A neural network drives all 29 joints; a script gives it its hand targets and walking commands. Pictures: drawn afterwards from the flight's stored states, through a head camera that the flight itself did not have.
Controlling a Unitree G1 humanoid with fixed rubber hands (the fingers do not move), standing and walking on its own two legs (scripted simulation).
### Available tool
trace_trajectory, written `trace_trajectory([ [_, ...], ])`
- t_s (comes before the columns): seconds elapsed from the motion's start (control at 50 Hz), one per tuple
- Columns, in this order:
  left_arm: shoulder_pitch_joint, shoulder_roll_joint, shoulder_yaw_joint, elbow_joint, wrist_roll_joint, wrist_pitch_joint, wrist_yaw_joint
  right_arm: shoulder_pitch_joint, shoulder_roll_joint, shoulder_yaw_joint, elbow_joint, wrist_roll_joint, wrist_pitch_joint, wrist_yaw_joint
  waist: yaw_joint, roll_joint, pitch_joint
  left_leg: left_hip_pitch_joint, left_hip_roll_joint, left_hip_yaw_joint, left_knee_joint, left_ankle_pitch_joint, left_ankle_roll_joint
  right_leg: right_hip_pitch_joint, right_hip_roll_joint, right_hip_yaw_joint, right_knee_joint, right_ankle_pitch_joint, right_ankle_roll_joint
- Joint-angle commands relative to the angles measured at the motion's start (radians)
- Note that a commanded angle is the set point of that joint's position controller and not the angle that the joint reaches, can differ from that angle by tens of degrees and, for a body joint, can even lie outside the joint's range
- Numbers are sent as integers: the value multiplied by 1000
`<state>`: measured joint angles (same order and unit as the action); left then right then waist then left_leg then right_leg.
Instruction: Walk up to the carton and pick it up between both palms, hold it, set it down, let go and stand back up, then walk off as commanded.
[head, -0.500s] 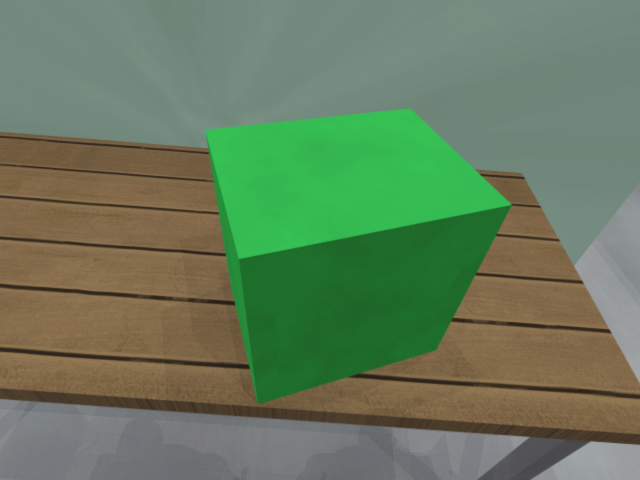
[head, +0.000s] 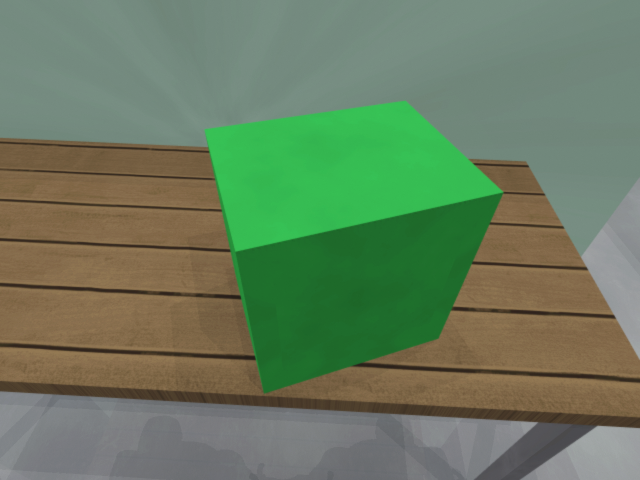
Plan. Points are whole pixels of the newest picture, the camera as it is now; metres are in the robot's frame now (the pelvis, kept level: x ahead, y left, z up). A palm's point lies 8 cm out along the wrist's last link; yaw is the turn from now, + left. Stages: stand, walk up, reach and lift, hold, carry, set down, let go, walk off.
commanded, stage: stand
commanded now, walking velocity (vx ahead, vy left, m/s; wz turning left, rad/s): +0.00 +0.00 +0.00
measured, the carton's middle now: (335, 246) +0.42 -0.02 +0.08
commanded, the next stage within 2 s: none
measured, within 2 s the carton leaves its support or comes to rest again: neither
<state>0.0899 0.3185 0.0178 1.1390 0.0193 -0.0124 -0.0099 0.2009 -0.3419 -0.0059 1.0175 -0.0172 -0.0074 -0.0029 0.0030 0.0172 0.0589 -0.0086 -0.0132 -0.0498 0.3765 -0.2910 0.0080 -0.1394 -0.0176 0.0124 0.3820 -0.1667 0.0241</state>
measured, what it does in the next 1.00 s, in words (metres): stands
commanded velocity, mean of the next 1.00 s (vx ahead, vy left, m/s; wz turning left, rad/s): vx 0.00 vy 0.00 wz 0.00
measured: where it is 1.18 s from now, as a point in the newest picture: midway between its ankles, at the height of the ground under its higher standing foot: outside the picture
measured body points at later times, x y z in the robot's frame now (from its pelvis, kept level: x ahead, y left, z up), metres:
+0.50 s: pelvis -0.01 -0.01 +0.00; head -0.02 -0.01 +0.45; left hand +0.06 +0.28 -0.13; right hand +0.05 -0.31 -0.13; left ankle -0.05 +0.12 -0.74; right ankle +0.03 -0.14 -0.74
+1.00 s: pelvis -0.02 -0.02 +0.00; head -0.02 -0.03 +0.45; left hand +0.06 +0.27 -0.13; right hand +0.04 -0.32 -0.14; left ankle -0.05 +0.12 -0.74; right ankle +0.03 -0.14 -0.74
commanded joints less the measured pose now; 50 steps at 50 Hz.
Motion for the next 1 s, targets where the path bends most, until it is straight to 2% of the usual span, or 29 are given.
trace_trajectory([
  [0.0, -63, 219, 40, -60, -2, -21, 14, -21, -230, -50, -64, 1, -23, -15, 1, -17, -31, -128, 114, -68, -100, 240, 32, 82, -99, 72, -54, 159, -54],
  [0.54, -62, 226, 36, -49, -6, -19, 12, -37, -224, -58, -14, 2, -21, -13, 0, -14, -22, -138, 114, -72, -118, 156, 22, 67, -100, 83, -86, 81, -53],
  [0.98, -65, 238, 41, -46, -7, -19, 15, -42, -212, -60, 11, 3, -18, -12, 1, -17, -30, -131, 115, -68, -107, 143, 17, 54, -101, 97, -99, 59, -58],
])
